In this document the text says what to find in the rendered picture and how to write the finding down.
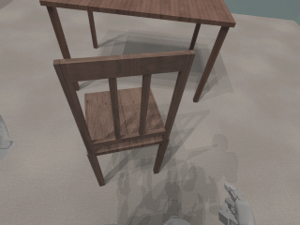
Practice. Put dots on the right robot hand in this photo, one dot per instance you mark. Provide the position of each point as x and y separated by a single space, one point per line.
240 214

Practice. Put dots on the table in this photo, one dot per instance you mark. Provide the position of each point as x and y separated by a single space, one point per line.
210 12

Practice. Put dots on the chair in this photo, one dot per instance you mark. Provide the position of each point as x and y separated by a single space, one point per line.
123 119

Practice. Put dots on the left robot hand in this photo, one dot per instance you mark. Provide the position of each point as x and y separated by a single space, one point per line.
5 144

